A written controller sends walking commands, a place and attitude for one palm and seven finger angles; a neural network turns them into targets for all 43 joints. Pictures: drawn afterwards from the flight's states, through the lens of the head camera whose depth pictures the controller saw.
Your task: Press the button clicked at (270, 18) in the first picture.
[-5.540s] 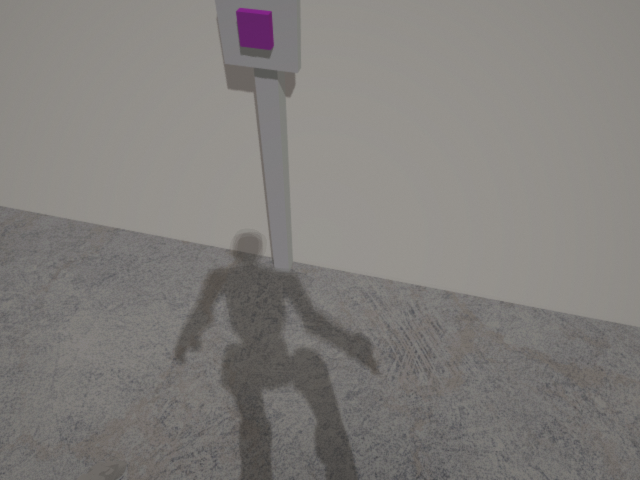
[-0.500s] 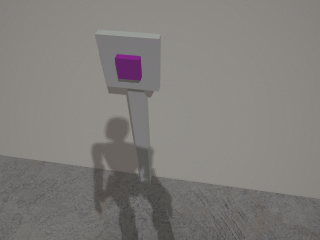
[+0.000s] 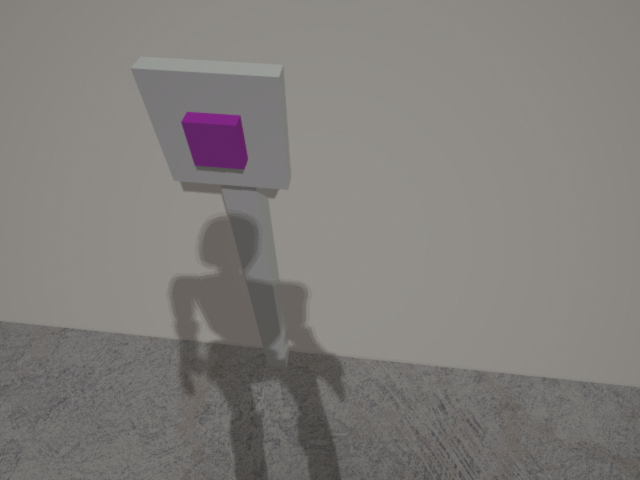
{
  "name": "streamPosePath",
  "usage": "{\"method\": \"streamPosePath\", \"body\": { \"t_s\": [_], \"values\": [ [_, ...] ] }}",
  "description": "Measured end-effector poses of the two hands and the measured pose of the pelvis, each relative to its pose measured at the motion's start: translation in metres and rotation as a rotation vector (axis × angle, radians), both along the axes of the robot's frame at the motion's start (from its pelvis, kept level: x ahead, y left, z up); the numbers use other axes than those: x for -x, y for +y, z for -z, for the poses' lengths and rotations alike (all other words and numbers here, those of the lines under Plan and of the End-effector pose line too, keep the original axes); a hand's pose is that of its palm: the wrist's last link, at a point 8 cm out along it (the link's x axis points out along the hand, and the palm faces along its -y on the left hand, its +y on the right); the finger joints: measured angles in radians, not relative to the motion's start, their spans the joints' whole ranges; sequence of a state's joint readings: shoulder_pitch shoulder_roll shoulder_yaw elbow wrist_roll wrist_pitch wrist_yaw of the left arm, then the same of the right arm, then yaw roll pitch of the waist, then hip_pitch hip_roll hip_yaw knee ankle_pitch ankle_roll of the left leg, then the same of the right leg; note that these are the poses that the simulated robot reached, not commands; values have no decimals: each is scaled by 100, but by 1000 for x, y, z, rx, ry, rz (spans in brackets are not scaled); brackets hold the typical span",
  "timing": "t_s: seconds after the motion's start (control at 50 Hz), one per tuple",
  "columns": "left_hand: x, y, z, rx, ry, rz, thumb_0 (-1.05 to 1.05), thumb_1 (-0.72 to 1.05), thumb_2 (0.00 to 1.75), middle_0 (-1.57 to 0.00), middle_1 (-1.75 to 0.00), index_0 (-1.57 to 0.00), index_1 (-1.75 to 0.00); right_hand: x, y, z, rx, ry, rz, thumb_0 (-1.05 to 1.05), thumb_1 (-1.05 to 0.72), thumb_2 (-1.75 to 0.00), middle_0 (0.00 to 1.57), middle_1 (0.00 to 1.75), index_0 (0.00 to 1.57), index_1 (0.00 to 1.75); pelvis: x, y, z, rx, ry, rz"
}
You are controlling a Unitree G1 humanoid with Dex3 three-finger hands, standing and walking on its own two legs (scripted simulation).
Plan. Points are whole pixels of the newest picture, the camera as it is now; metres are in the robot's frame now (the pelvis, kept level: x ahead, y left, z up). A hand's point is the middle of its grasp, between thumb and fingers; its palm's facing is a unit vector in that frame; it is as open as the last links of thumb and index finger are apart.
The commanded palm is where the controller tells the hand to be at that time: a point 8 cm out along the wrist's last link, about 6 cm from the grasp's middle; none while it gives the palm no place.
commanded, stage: come to a stop and stand still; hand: left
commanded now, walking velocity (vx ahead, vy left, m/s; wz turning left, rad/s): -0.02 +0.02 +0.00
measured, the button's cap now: (217, 140) +0.50 +0.17 +0.15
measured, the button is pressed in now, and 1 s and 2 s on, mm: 0 0 0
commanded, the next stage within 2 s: look again from close up in 1.46 s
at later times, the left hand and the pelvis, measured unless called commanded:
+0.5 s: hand out of the picture +0.04 +0.24 -0.16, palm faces +0.00 -0.96 -0.27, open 7.4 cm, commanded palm none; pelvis -0.03 +0.03 +0.00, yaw +1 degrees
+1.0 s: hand out of the picture +0.05 +0.25 -0.16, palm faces -0.01 -0.97 -0.26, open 7.4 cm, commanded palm none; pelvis +0.00 +0.03 +0.00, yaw +0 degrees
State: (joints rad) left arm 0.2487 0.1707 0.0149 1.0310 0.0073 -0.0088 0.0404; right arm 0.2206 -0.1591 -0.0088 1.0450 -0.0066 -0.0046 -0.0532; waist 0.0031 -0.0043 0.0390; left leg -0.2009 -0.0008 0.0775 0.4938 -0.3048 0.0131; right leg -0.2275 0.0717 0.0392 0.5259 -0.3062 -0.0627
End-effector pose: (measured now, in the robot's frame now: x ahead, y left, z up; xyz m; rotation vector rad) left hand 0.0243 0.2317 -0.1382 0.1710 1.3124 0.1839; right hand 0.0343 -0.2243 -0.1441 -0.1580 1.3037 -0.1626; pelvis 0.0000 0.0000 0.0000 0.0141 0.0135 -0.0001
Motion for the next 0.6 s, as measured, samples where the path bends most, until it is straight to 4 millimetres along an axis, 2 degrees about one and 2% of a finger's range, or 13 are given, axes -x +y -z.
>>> {"method": "streamPosePath", "body": {
  "t_s": [0.1,0.22,0.34,0.48,0.6],
  "values": [
    [-14,4,-5,-18,-62,15,0,91,90,-20,-30,-20,-30,-4,-3,-1,-4,-28,-12,0,-91,-90,20,30,20,30,8,-1,0,-1,-13,-5],
    [-16,12,-7,-31,-135,52,0,91,90,-20,-30,-20,-30,-3,-3,-3,-5,-94,5,0,-91,-90,20,30,20,30,20,7,4,26,-15,-10],
    [-16,31,-8,-21,-155,64,0,91,90,-20,-30,-20,-30,14,8,-8,9,-99,-26,0,-91,-90,20,30,20,30,27,21,3,19,-28,-13],
    [-6,57,-12,-39,-118,67,0,91,90,-20,-30,-20,-30,33,13,-11,25,-31,-53,0,-91,-90,20,30,20,30,31,32,-1,11,-21,-10],
    [9,72,-11,-58,-42,58,0,91,90,-20,-30,-20,-30,31,5,-13,53,-2,-62,1,-91,-90,20,30,20,30,27,36,-2,8,-16,-8]
  ]
}}
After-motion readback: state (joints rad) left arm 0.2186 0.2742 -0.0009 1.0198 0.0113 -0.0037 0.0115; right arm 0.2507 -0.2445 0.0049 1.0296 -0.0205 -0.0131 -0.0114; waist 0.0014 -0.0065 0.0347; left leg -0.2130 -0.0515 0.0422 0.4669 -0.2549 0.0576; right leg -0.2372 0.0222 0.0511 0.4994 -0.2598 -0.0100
